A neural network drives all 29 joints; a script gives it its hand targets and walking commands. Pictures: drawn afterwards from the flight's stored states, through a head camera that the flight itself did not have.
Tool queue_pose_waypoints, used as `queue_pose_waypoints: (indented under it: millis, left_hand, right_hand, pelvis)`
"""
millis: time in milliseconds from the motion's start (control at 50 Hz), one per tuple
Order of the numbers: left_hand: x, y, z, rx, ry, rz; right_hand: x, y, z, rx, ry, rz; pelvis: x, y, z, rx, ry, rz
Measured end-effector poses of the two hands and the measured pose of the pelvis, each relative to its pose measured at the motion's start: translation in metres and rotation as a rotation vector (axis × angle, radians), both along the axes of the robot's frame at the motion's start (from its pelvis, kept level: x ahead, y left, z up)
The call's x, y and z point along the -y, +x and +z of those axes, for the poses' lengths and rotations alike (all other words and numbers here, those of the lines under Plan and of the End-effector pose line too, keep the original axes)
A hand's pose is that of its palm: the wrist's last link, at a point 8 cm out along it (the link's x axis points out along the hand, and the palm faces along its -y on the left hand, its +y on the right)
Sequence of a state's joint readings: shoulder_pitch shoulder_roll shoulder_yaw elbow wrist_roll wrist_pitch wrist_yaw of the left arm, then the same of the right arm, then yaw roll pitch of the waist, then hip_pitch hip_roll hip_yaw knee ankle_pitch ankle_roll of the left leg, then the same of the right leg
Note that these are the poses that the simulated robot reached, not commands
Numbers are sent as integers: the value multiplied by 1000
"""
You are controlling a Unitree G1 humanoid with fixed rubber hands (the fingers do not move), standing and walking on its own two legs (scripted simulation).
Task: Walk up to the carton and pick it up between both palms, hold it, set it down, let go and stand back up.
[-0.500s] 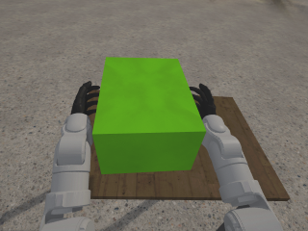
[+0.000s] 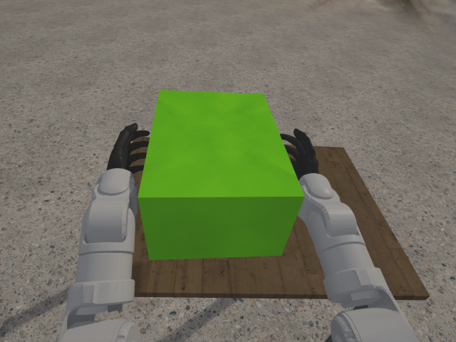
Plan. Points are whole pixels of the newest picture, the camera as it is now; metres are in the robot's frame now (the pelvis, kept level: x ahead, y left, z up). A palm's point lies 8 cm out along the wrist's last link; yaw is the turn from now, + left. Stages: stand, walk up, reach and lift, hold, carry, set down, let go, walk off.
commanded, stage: hold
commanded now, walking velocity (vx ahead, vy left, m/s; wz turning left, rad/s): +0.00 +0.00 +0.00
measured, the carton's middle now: (214, 165) +0.40 +0.01 +0.15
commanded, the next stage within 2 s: none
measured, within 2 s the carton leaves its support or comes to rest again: neither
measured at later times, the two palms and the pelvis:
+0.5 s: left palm (123, 171) +0.36 +0.16 +0.16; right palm (304, 172) +0.36 -0.15 +0.16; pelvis +0.00 +0.00 +0.00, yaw +0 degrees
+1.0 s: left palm (120, 172) +0.35 +0.16 +0.16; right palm (303, 174) +0.36 -0.14 +0.16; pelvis +0.00 +0.00 +0.00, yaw +0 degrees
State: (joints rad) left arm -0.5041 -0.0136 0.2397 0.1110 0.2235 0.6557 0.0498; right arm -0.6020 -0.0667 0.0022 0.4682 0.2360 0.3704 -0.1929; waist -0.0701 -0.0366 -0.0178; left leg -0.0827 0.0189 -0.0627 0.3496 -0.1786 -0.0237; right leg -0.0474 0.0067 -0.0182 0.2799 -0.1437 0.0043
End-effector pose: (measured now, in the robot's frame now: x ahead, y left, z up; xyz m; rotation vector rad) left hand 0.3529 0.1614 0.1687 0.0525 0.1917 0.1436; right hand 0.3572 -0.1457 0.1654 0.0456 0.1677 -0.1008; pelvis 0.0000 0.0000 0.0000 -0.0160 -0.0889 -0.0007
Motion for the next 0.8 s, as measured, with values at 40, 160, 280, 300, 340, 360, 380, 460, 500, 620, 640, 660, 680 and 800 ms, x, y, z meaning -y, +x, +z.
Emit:
queue_pose_waypoints:
  millis: [40, 160, 280, 300, 340, 360, 380, 460, 500, 620, 640, 660, 680, 800]
  left_hand:
    - [0, -1, 1, 5, 2, 0]
    - [1, 2, -1, -11, -5, 7]
    - [0, 3, 0, -2, -1, 8]
    - [0, 4, -1, -5, -2, 8]
    - [1, 5, -1, -8, 0, 8]
    - [1, 5, -2, -8, -1, 7]
    - [1, 5, -2, -6, -3, 7]
    - [1, 4, -4, -1, -2, 4]
    - [1, 4, -5, -4, -4, 4]
    - [2, 4, -6, -7, -2, 2]
    - [2, 4, -6, -7, -3, 1]
    - [2, 4, -6, -7, -3, 2]
    - [1, 4, -6, -5, -3, 1]
    - [1, 1, -2, 13, -5, 0]
  right_hand:
    - [0, 0, 1, 5, 2, 0]
    - [1, 3, -1, -10, 1, 3]
    - [0, 6, 2, 0, -5, 5]
    - [0, 6, 1, -3, -3, 5]
    - [1, 7, 0, -5, -5, 5]
    - [1, 7, 0, -5, -7, 8]
    - [1, 7, 0, -3, -12, 11]
    - [1, 6, 0, 2, -16, 8]
    - [1, 6, -1, -2, -10, 7]
    - [2, 5, -3, -4, -6, 3]
    - [2, 5, -4, -5, -4, 3]
    - [1, 5, -4, -4, -5, 3]
    - [1, 5, -3, -1, -6, 3]
    - [1, 2, 2, 16, -5, 0]
  pelvis:
    - [0, -1, 0, -2, -1, 3]
    - [1, -3, 0, -8, 4, -2]
    - [2, -3, 0, -7, 3, 0]
    - [3, -3, 0, -8, 4, 1]
    - [3, -2, 0, -11, 4, 4]
    - [3, -2, 0, -12, 3, 4]
    - [3, -1, 1, -12, 3, 3]
    - [4, 1, 0, -8, 1, 3]
    - [4, 2, 0, -4, 0, 4]
    - [4, 3, 0, -2, 0, 9]
    - [3, 3, 0, -3, 0, 9]
    - [3, 3, 0, -4, 0, 8]
    - [3, 3, 0, -5, 0, 7]
    - [1, 3, 0, 2, -1, 8]
